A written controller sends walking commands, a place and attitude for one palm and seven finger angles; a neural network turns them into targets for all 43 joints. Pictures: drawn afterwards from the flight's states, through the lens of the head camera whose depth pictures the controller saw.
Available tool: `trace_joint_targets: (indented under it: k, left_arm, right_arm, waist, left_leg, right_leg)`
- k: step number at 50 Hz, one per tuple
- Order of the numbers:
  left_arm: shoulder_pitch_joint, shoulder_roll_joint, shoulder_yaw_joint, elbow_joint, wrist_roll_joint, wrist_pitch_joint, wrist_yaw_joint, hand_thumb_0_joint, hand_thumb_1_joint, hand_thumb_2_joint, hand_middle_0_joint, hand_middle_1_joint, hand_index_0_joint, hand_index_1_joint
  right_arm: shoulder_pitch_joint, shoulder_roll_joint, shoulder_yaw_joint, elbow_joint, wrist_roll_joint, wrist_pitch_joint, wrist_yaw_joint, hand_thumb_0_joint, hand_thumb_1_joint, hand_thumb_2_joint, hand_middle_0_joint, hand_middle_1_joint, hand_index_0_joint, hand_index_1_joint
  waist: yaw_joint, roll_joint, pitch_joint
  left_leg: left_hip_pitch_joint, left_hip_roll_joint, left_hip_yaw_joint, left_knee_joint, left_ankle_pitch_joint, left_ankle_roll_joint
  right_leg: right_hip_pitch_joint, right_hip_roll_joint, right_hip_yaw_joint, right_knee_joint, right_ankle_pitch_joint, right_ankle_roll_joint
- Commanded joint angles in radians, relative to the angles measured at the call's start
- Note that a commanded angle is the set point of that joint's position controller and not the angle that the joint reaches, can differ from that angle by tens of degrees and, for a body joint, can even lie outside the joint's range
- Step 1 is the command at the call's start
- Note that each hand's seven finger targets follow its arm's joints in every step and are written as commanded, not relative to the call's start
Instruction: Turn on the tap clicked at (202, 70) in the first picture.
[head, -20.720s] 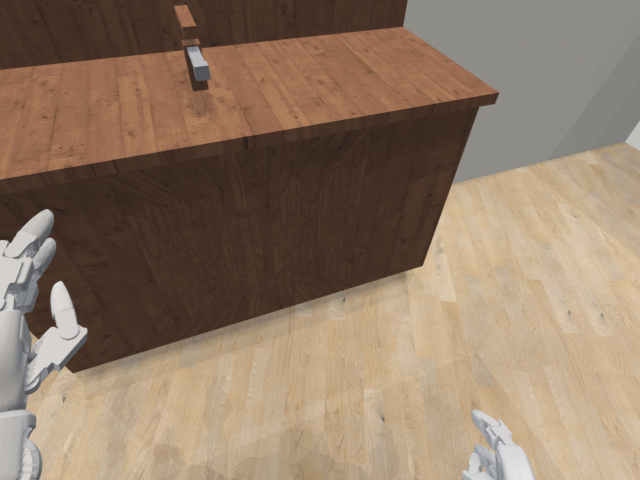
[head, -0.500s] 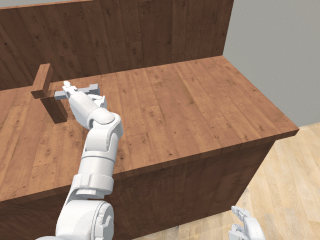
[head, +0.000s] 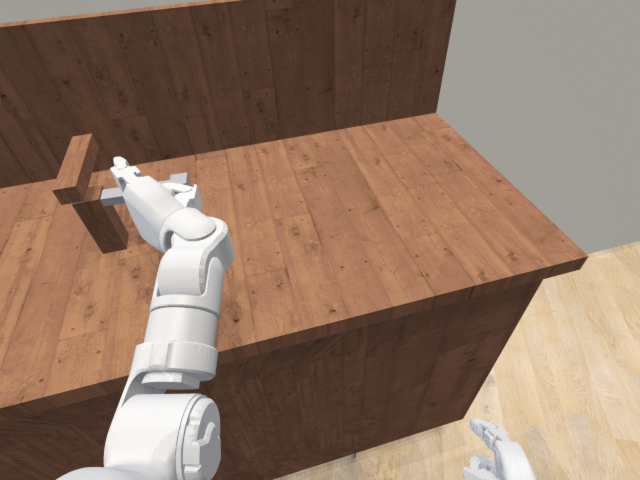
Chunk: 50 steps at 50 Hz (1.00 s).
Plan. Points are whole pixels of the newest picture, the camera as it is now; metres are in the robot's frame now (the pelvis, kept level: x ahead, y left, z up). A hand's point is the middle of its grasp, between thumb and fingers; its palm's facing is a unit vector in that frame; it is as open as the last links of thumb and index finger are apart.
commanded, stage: lift the hand up off the lever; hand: left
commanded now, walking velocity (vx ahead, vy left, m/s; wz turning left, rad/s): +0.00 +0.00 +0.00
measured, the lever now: (181, 186) +0.47 +0.26 +0.14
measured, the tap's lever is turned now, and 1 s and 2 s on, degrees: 86 86 86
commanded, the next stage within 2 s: draw the hand back beside the body in 0.80 s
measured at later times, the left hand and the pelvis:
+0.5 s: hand (179, 183) +0.40 +0.22 +0.20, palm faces +0.79 -0.61 -0.03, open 7.8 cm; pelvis +0.01 +0.01 +0.00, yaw +0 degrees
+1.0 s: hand (198, 179) +0.40 +0.19 +0.20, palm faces +0.61 -0.79 -0.08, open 7.8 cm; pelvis +0.01 +0.01 +0.00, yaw -1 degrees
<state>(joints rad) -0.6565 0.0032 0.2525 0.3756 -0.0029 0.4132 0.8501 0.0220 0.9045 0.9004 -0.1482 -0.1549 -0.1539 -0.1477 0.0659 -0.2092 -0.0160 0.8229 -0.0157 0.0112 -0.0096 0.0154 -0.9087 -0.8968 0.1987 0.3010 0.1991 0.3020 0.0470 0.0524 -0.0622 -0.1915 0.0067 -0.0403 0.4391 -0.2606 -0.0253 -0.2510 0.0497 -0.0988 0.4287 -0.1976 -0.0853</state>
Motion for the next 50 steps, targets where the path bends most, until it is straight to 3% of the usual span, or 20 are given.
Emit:
trace_joint_targets:
  k: [1, 7, 13, 14, 15, 19, 25, 28, 29, 31, 34, 38, 39, 40, 43, 44, 45, 46, 47, 50]
  left_arm:
    - [-0.459, 0.143, -0.033, -0.256, 0.031, -0.056, -0.001, 0.000, 0.900, 0.900, -0.150, -0.150, -0.150, -0.150]
    - [-0.411, 0.157, -0.019, -0.264, 0.010, -0.024, -0.017, 0.000, 0.900, 0.900, -0.150, -0.150, -0.150, -0.150]
    - [-0.439, 0.156, -0.032, -0.316, 0.017, -0.020, -0.019, 0.000, 0.900, 0.900, -0.150, -0.150, -0.150, -0.150]
    - [-0.443, 0.193, -0.005, -0.315, 0.016, -0.020, -0.023, 0.000, 0.900, 0.900, -0.150, -0.150, -0.150, -0.150]
    - [-0.431, 0.157, -0.030, -0.304, 0.013, -0.013, -0.026, 0.000, 0.900, 0.900, -0.150, -0.150, -0.150, -0.150]
    - [-0.469, 0.183, -0.014, -0.293, 0.004, -0.006, -0.033, 0.000, 0.900, 0.900, -0.150, -0.150, -0.150, -0.150]
    - [-0.477, 0.136, -0.056, -0.284, -0.002, 0.015, -0.042, 0.000, 0.900, 0.900, -0.150, -0.150, -0.150, -0.150]
    - [-0.472, 0.140, -0.050, -0.306, -0.006, 0.019, -0.038, 0.000, 0.900, 0.900, -0.150, -0.150, -0.150, -0.150]
    - [-0.459, 0.186, -0.010, -0.305, -0.009, 0.014, -0.040, 0.000, 0.900, 0.900, -0.150, -0.150, -0.150, -0.150]
    - [-0.475, 0.134, -0.053, -0.317, -0.004, 0.021, -0.038, 0.000, 0.900, 0.900, -0.150, -0.150, -0.150, -0.150]
    - [-0.443, 0.150, -0.038, -0.327, -0.006, 0.031, -0.041, 0.000, 0.900, 0.900, -0.150, -0.150, -0.150, -0.150]
    - [-0.427, 0.110, -0.070, -0.355, -0.011, 0.043, -0.038, 0.000, 0.900, 0.900, -0.150, -0.150, -0.150, -0.150]
    - [-0.421, 0.149, -0.039, -0.337, -0.011, 0.042, -0.041, 0.000, 0.900, 0.900, -0.150, -0.150, -0.150, -0.150]
    - [-0.446, 0.116, -0.066, -0.340, -0.011, 0.042, -0.039, 0.000, 0.900, 0.900, -0.150, -0.150, -0.150, -0.150]
    - [-0.470, 0.134, -0.050, -0.326, -0.007, 0.040, -0.028, 0.000, 0.900, 0.900, -0.150, -0.150, -0.150, -0.150]
    - [-0.480, 0.178, -0.018, -0.317, -0.004, 0.032, -0.029, 0.000, 0.900, 0.900, -0.150, -0.150, -0.150, -0.150]
    - [-0.512, 0.147, -0.045, -0.325, 0.001, 0.028, -0.026, 0.000, 0.900, 0.900, -0.150, -0.150, -0.150, -0.150]
    - [-0.403, 0.115, -0.250, -0.483, 0.074, 0.002, -0.207, 0.000, 0.900, 0.900, -0.151, -0.153, -0.151, -0.153]
    - [-0.325, 0.209, -0.143, -0.495, 0.061, 0.002, -0.280, 0.000, 0.900, 0.900, -0.152, -0.156, -0.152, -0.156]
    - [-0.108, 0.279, -0.095, -0.604, -0.010, 0.020, -0.474, 0.000, 0.900, 0.900, -0.155, -0.165, -0.155, -0.165]
  right_arm:
    - [-0.175, -0.088, -0.023, -0.169, 0.005, -0.050, -0.003, 0.000, -0.900, -0.900, 0.200, 0.300, 0.200, 0.300]
    - [-0.191, -0.089, -0.020, -0.173, 0.014, -0.039, -0.003, 0.000, -0.900, -0.900, 0.200, 0.300, 0.200, 0.300]
    - [-0.206, -0.083, -0.018, -0.171, 0.014, -0.047, 0.000, 0.000, -0.900, -0.900, 0.200, 0.300, 0.200, 0.300]
    - [-0.204, -0.089, -0.019, -0.167, 0.015, -0.042, -0.003, 0.000, -0.900, -0.900, 0.200, 0.300, 0.200, 0.300]
    - [-0.210, -0.084, -0.017, -0.171, 0.017, -0.044, -0.001, 0.000, -0.900, -0.900, 0.200, 0.300, 0.200, 0.300]
    - [-0.217, -0.088, -0.014, -0.165, 0.020, -0.047, -0.009, 0.000, -0.900, -0.900, 0.200, 0.300, 0.200, 0.300]
    - [-0.224, -0.085, -0.009, -0.166, 0.024, -0.047, -0.004, 0.000, -0.900, -0.900, 0.200, 0.300, 0.200, 0.300]
    - [-0.221, -0.085, -0.013, -0.170, 0.020, -0.050, -0.002, 0.000, -0.900, -0.900, 0.200, 0.300, 0.200, 0.300]
    - [-0.221, -0.093, -0.015, -0.168, 0.020, -0.043, -0.004, 0.000, -0.900, -0.900, 0.200, 0.300, 0.200, 0.300]
    - [-0.221, -0.085, -0.011, -0.170, 0.018, -0.042, 0.002, 0.000, -0.900, -0.900, 0.200, 0.300, 0.200, 0.300]
    - [-0.219, -0.092, -0.017, -0.172, 0.018, -0.034, 0.006, 0.000, -0.900, -0.900, 0.200, 0.300, 0.200, 0.300]
    - [-0.222, -0.086, -0.015, -0.177, 0.017, -0.032, 0.016, 0.000, -0.900, -0.900, 0.200, 0.300, 0.200, 0.300]
    - [-0.228, -0.092, -0.018, -0.169, 0.019, -0.027, 0.014, 0.000, -0.900, -0.900, 0.200, 0.300, 0.200, 0.300]
    - [-0.234, -0.086, -0.013, -0.171, 0.020, -0.032, 0.015, 0.000, -0.900, -0.900, 0.200, 0.300, 0.200, 0.300]
    - [-0.234, -0.082, -0.012, -0.164, 0.018, -0.037, 0.014, 0.000, -0.900, -0.900, 0.200, 0.300, 0.200, 0.300]
    - [-0.236, -0.087, -0.013, -0.158, 0.020, -0.033, 0.010, 0.000, -0.900, -0.900, 0.200, 0.300, 0.200, 0.300]
    - [-0.238, -0.080, -0.008, -0.160, 0.020, -0.037, 0.012, 0.000, -0.900, -0.900, 0.200, 0.300, 0.200, 0.300]
    - [-0.154, -0.126, -0.010, -0.177, 0.007, 0.008, -0.008, 0.000, -0.900, -0.900, 0.200, 0.300, 0.200, 0.300]
    - [-0.137, -0.114, -0.022, -0.208, 0.022, 0.023, -0.029, 0.000, -0.900, -0.900, 0.200, 0.300, 0.200, 0.300]
    - [-0.156, -0.097, 0.006, -0.276, 0.049, 0.070, -0.071, 0.000, -0.900, -0.900, 0.200, 0.300, 0.200, 0.300]
  waist:
    - [0.007, -0.090, -0.309]
    - [0.009, -0.121, -0.277]
    - [0.011, -0.083, -0.290]
    - [0.016, -0.075, -0.293]
    - [0.013, -0.091, -0.281]
    - [0.010, -0.090, -0.266]
    - [0.009, -0.068, -0.250]
    - [0.014, -0.092, -0.286]
    - [0.022, -0.090, -0.292]
    - [0.016, -0.084, -0.297]
    - [0.024, -0.087, -0.307]
    - [0.024, -0.092, -0.310]
    - [0.027, -0.090, -0.294]
    - [0.024, -0.089, -0.289]
    - [0.024, -0.098, -0.298]
    - [0.028, -0.087, -0.291]
    - [0.026, -0.063, -0.297]
    - [-0.047, -0.119, -0.296]
    - [-0.024, -0.125, -0.323]
    - [0.009, -0.098, -0.291]
  left_leg:
    - [0.008, -0.010, 0.054, -0.028, 0.258, 0.022]
    - [0.001, -0.009, 0.058, -0.032, 0.243, 0.026]
    - [0.022, -0.009, 0.062, -0.026, 0.274, 0.021]
    - [0.024, -0.008, 0.054, -0.033, 0.277, 0.019]
    - [0.022, -0.008, 0.058, -0.034, 0.260, 0.022]
    - [0.026, -0.011, 0.053, -0.043, 0.227, 0.027]
    - [0.024, -0.014, 0.047, -0.055, 0.224, 0.017]
    - [0.040, -0.012, 0.049, -0.042, 0.274, 0.017]
    - [0.040, -0.010, 0.042, -0.050, 0.291, 0.010]
    - [0.047, -0.008, 0.048, -0.043, 0.322, 0.006]
    - [0.059, -0.007, 0.045, -0.043, 0.378, -0.007]
    - [0.062, -0.006, 0.051, -0.029, 0.407, -0.011]
    - [0.057, -0.002, 0.043, -0.038, 0.396, -0.016]
    - [0.055, -0.002, 0.046, -0.037, 0.373, -0.014]
    - [0.046, -0.005, 0.053, -0.031, 0.339, -0.004]
    - [0.040, -0.004, 0.045, -0.042, 0.320, -0.010]
    - [0.039, -0.004, 0.048, -0.040, 0.314, -0.010]
    - [0.119, -0.006, 0.056, -0.038, 0.357, 0.032]
    - [0.131, -0.010, 0.060, -0.042, 0.380, 0.051]
    - [0.140, -0.009, 0.054, -0.077, 0.406, 0.055]
  right_leg:
    - [0.229, -0.088, 0.069, -0.058, 0.184, 0.067]
    - [0.237, -0.096, 0.077, -0.076, 0.188, 0.078]
    - [0.238, -0.093, 0.074, -0.067, 0.213, 0.072]
    - [0.244, -0.090, 0.072, -0.065, 0.204, 0.068]
    - [0.235, -0.091, 0.072, -0.072, 0.182, 0.072]
    - [0.224, -0.088, 0.078, -0.091, 0.131, 0.071]
    - [0.211, -0.084, 0.064, -0.083, 0.117, 0.064]
    - [0.235, -0.085, 0.064, -0.072, 0.183, 0.066]
    - [0.242, -0.080, 0.056, -0.066, 0.185, 0.062]
    - [0.245, -0.082, 0.054, -0.058, 0.221, 0.061]
    - [0.255, -0.076, 0.042, -0.043, 0.266, 0.053]
    - [0.256, -0.079, 0.042, -0.032, 0.312, 0.056]
    - [0.247, -0.074, 0.037, -0.038, 0.274, 0.052]
    - [0.233, -0.076, 0.040, -0.045, 0.241, 0.054]
    - [0.234, -0.079, 0.051, -0.053, 0.225, 0.061]
    - [0.228, -0.075, 0.047, -0.059, 0.183, 0.057]
    - [0.225, -0.079, 0.053, -0.059, 0.179, 0.057]
    - [0.252, -0.073, 0.084, -0.011, 0.320, 0.052]
    - [0.291, -0.068, 0.085, -0.013, 0.392, 0.053]
    - [0.362, -0.064, 0.097, -0.031, 0.459, 0.054]
